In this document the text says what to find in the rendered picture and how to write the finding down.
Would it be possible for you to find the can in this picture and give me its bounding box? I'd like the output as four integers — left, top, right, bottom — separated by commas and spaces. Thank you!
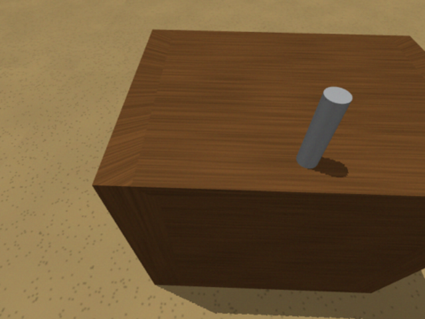
296, 86, 353, 169

